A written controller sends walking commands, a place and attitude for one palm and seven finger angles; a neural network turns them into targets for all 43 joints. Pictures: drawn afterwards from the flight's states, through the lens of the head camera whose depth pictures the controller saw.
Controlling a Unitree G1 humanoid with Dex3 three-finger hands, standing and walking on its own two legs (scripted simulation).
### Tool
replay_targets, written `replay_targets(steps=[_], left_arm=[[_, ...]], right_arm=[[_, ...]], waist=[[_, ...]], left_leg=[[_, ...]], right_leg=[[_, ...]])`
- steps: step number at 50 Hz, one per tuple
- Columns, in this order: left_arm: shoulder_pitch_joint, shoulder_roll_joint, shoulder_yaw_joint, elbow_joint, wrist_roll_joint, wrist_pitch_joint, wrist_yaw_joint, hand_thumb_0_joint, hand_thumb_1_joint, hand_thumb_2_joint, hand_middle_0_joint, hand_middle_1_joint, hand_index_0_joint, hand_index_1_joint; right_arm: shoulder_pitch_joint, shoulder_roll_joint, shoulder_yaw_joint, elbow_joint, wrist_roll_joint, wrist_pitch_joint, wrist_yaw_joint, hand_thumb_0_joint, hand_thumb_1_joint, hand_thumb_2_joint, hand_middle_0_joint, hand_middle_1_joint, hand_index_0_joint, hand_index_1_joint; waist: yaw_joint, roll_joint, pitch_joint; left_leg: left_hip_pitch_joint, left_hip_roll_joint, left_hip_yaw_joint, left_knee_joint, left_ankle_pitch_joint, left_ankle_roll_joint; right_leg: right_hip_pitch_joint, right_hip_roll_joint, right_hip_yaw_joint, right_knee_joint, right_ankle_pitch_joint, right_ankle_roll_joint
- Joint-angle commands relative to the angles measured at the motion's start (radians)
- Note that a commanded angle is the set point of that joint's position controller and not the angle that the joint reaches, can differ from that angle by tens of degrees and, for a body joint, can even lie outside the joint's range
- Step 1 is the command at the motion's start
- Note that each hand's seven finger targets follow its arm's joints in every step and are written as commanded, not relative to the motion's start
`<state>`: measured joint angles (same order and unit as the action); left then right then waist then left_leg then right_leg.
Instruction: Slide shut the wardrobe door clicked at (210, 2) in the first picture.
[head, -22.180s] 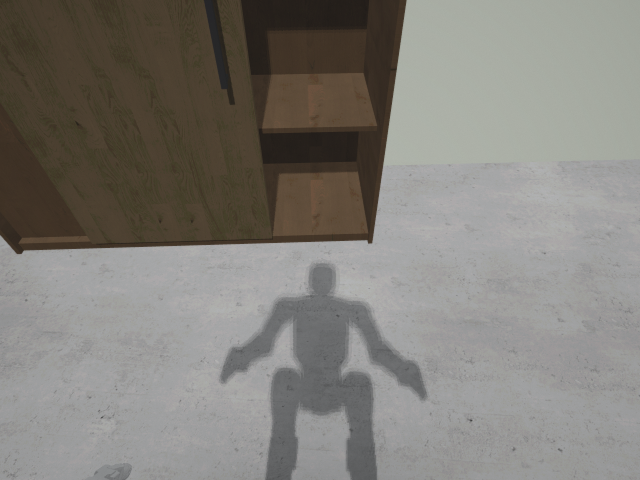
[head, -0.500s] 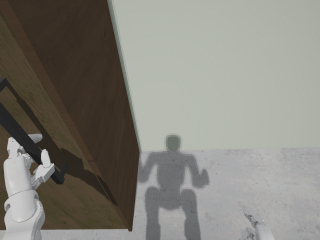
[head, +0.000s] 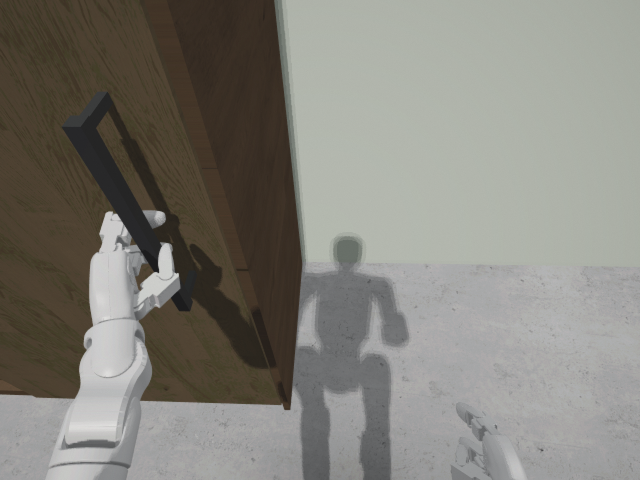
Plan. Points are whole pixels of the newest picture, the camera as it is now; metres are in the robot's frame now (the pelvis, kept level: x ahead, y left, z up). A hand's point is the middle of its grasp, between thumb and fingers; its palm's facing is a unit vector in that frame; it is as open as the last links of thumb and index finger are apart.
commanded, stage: stop walking and hold the door there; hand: left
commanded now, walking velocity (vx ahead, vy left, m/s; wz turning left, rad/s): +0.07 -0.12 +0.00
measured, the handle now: (151, 225) +0.36 +0.25 +0.12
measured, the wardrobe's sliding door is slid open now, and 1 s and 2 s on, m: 0.00 0.00 0.00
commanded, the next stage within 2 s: loosen the grip on the handle in 1.10 s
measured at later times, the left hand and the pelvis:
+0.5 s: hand (170, 276) +0.31 +0.21 +0.10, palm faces +0.24 -0.96 -0.13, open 5.9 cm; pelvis -0.01 +0.05 +0.01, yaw -1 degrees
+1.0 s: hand (174, 273) +0.31 +0.21 +0.10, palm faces +0.36 -0.92 -0.17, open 5.9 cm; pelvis +0.02 +0.00 +0.00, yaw -2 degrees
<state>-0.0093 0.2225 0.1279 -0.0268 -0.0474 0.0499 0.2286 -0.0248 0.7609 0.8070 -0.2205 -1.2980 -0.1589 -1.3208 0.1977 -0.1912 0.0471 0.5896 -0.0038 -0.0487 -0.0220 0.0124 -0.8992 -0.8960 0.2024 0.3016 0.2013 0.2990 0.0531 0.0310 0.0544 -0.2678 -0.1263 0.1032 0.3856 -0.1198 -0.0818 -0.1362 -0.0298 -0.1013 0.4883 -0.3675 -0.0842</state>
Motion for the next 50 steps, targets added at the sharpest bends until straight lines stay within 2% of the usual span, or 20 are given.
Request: replay_targets(steps=[1,2,3,4,5,6,7,8,9,10,12,14,20,29,34,35,36,37,41,50], left_arm=[[-0.236,0.005,-0.165,-0.315,0.017,-0.169,-0.100,0.000,0.900,0.900,-0.450,-1.400,-0.450,-1.400],[-0.269,-0.003,-0.155,-0.319,0.016,-0.173,-0.101,0.000,0.900,0.900,-0.450,-1.400,-0.450,-1.400],[-0.298,-0.019,-0.175,-0.323,0.023,-0.177,-0.104,0.000,0.900,0.900,-0.450,-1.400,-0.450,-1.400],[-0.314,-0.006,-0.177,-0.354,0.024,-0.178,-0.105,0.000,0.900,0.900,-0.450,-1.400,-0.450,-1.400],[-0.322,-0.003,-0.195,-0.411,0.014,-0.183,-0.106,0.000,0.900,0.900,-0.450,-1.400,-0.450,-1.400],[-0.292,-0.052,-0.258,-0.343,0.011,-0.183,-0.116,0.000,0.900,0.900,-0.450,-1.400,-0.450,-1.400],[-0.287,-0.050,-0.233,-0.315,0.009,-0.180,-0.113,0.000,0.900,0.900,-0.450,-1.400,-0.450,-1.400],[-0.305,-0.008,-0.201,-0.319,0.012,-0.184,-0.107,0.000,0.900,0.900,-0.450,-1.400,-0.450,-1.400],[-0.303,-0.034,-0.231,-0.310,0.023,-0.187,-0.107,0.000,0.900,0.900,-0.450,-1.400,-0.450,-1.400],[-0.314,-0.063,-0.267,-0.300,0.027,-0.186,-0.110,0.000,0.900,0.900,-0.450,-1.400,-0.450,-1.400],[-0.363,-0.074,-0.293,-0.282,0.036,-0.180,-0.113,0.000,0.900,0.900,-0.450,-1.400,-0.450,-1.400],[-0.369,-0.083,-0.310,-0.243,0.042,-0.166,-0.115,0.000,0.900,0.900,-0.450,-1.400,-0.450,-1.400],[-0.398,-0.081,-0.320,-0.215,0.035,-0.162,-0.116,0.000,0.900,0.900,-0.450,-1.400,-0.450,-1.400],[-0.349,-0.061,-0.304,-0.233,0.035,-0.181,-0.109,0.000,0.900,0.900,-0.450,-1.400,-0.450,-1.400],[-0.287,-0.003,-0.235,-0.271,0.038,-0.207,-0.105,0.000,0.900,0.900,-0.450,-1.400,-0.450,-1.400],[-0.261,0.024,-0.195,-0.259,0.036,-0.211,-0.101,0.000,0.900,0.900,-0.450,-1.400,-0.450,-1.400],[-0.242,0.040,-0.173,-0.245,0.034,-0.211,-0.097,0.000,0.900,0.900,-0.450,-1.400,-0.450,-1.400],[-0.241,-0.012,-0.214,-0.253,0.030,-0.210,-0.105,0.000,0.900,0.900,-0.450,-1.400,-0.450,-1.400],[-0.205,0.025,-0.173,-0.224,0.025,-0.206,-0.099,0.000,0.900,0.900,-0.450,-1.400,-0.450,-1.400],[-0.112,0.062,-0.116,-0.191,0.017,-0.217,-0.097,0.000,0.900,0.900,-0.450,-1.400,-0.450,-1.400]], right_arm=[[-0.122,-0.099,-0.029,-0.116,0.001,-0.024,-0.013,0.000,-0.900,-0.900,0.200,0.300,0.200,0.300],[-0.075,-0.115,-0.035,-0.099,0.015,-0.019,-0.020,0.000,-0.900,-0.900,0.200,0.300,0.200,0.300],[-0.063,-0.131,-0.042,-0.087,0.022,-0.015,-0.035,0.000,-0.900,-0.900,0.200,0.300,0.200,0.300],[-0.077,-0.138,-0.047,-0.080,0.022,-0.021,-0.050,0.000,-0.900,-0.900,0.200,0.300,0.200,0.300],[-0.094,-0.167,-0.063,-0.112,0.017,-0.037,-0.049,0.000,-0.900,-0.900,0.200,0.300,0.200,0.300],[-0.106,-0.147,-0.046,-0.113,0.017,-0.040,-0.038,0.000,-0.900,-0.900,0.200,0.300,0.200,0.300],[-0.116,-0.118,-0.034,-0.094,0.001,-0.039,-0.037,0.000,-0.900,-0.900,0.200,0.300,0.200,0.300],[-0.124,-0.124,-0.035,-0.079,-0.001,-0.043,-0.036,0.000,-0.900,-0.900,0.200,0.300,0.200,0.300],[-0.127,-0.122,-0.034,-0.073,-0.003,-0.048,-0.036,0.000,-0.900,-0.900,0.200,0.300,0.200,0.300],[-0.131,-0.123,-0.032,-0.069,-0.003,-0.052,-0.034,0.000,-0.900,-0.900,0.200,0.300,0.200,0.300],[-0.129,-0.129,-0.034,-0.066,0.002,-0.054,-0.031,0.000,-0.900,-0.900,0.200,0.300,0.200,0.300],[-0.111,-0.123,-0.031,-0.064,0.002,-0.055,-0.029,0.000,-0.900,-0.900,0.200,0.300,0.200,0.300],[-0.099,-0.110,-0.020,-0.050,0.001,-0.074,-0.038,0.000,-0.900,-0.900,0.200,0.300,0.200,0.300],[-0.106,-0.112,-0.014,-0.053,-0.006,-0.096,-0.039,0.000,-0.900,-0.900,0.200,0.300,0.200,0.300],[-0.126,-0.115,-0.020,-0.073,-0.007,-0.085,-0.044,0.000,-0.900,-0.900,0.200,0.300,0.200,0.300],[-0.119,-0.119,-0.022,-0.070,-0.009,-0.080,-0.046,0.000,-0.900,-0.900,0.200,0.300,0.200,0.300],[-0.098,-0.133,-0.033,-0.065,0.005,-0.072,-0.047,0.000,-0.900,-0.900,0.200,0.300,0.200,0.300],[-0.105,-0.126,-0.034,-0.079,0.008,-0.072,-0.046,0.000,-0.900,-0.900,0.200,0.300,0.200,0.300],[-0.097,-0.136,-0.040,-0.079,0.015,-0.065,-0.057,0.000,-0.900,-0.900,0.200,0.300,0.200,0.300],[-0.090,-0.142,-0.044,-0.093,0.016,-0.055,-0.064,0.000,-0.900,-0.900,0.200,0.300,0.200,0.300]], waist=[[-0.051,-0.207,-0.177],[-0.084,-0.205,-0.245],[-0.107,-0.179,-0.291],[-0.104,-0.009,-0.341],[-0.095,0.234,-0.367],[-0.097,0.260,-0.334],[-0.102,0.175,-0.264],[-0.100,0.070,-0.225],[-0.090,-0.005,-0.212],[-0.084,-0.012,-0.223],[-0.080,0.069,-0.245],[-0.080,0.133,-0.245],[-0.085,0.115,-0.233],[-0.084,0.126,-0.242],[-0.078,0.020,-0.296],[-0.078,0.046,-0.295],[-0.081,-0.035,-0.313],[-0.078,-0.078,-0.328],[-0.083,0.028,-0.340],[-0.076,-0.004,-0.267]], left_leg=[[-0.097,0.160,-0.303,0.581,-0.390,0.051],[-0.108,0.199,-0.285,0.357,-0.341,0.061],[0.011,0.173,-0.196,0.161,-0.140,0.074],[0.229,0.182,-0.180,0.040,0.264,0.100],[0.391,0.344,-0.383,-0.012,0.440,0.162],[0.329,0.416,-0.548,-0.149,0.144,0.181],[0.276,0.421,-0.656,-0.226,-0.002,0.139],[0.279,0.433,-0.637,-0.233,-0.029,0.124],[0.296,0.415,-0.563,-0.223,-0.021,0.114],[0.311,0.393,-0.483,-0.218,-0.015,0.108],[0.298,0.348,-0.361,-0.235,-0.085,0.084],[0.283,0.318,-0.309,-0.262,-0.142,0.064],[0.325,0.353,-0.329,-0.264,-0.048,0.079],[0.289,0.334,-0.276,-0.181,0.110,0.127],[0.176,0.246,-0.210,-0.030,0.145,0.070],[0.170,0.236,-0.202,-0.026,0.154,0.056],[0.166,0.231,-0.199,0.016,0.179,0.077],[0.187,0.224,-0.185,0.045,0.218,0.093],[0.219,0.221,-0.169,0.054,0.278,0.103],[0.201,0.215,-0.165,0.045,0.281,0.105]], right_leg=[[-0.050,-0.376,0.318,-0.086,0.657,-0.167],[0.070,-0.319,0.233,0.012,0.636,-0.115],[0.073,-0.216,0.164,0.102,0.564,-0.057],[-0.043,-0.089,0.074,0.208,0.396,0.032],[-0.214,0.021,0.052,0.320,0.040,0.094],[-0.234,0.051,0.125,0.470,-0.230,0.086],[-0.299,0.053,0.177,0.534,-0.207,0.082],[-0.325,0.029,0.202,0.537,-0.148,0.079],[-0.328,0.020,0.197,0.516,-0.087,0.083],[-0.314,0.015,0.183,0.485,-0.043,0.085],[-0.266,0.022,0.154,0.445,0.002,0.086],[-0.248,0.033,0.127,0.420,0.030,0.086],[-0.254,0.028,0.122,0.324,0.016,0.092],[-0.127,0.029,0.102,0.056,0.052,0.077],[0.014,-0.052,0.190,-0.139,0.328,0.044],[-0.001,-0.066,0.192,-0.126,0.345,0.038],[0.019,-0.063,0.198,-0.123,0.371,0.038],[0.015,-0.066,0.212,-0.126,0.440,0.038],[0.003,-0.071,0.190,-0.110,0.478,0.049],[-0.022,-0.057,0.176,-0.127,0.468,0.060]])
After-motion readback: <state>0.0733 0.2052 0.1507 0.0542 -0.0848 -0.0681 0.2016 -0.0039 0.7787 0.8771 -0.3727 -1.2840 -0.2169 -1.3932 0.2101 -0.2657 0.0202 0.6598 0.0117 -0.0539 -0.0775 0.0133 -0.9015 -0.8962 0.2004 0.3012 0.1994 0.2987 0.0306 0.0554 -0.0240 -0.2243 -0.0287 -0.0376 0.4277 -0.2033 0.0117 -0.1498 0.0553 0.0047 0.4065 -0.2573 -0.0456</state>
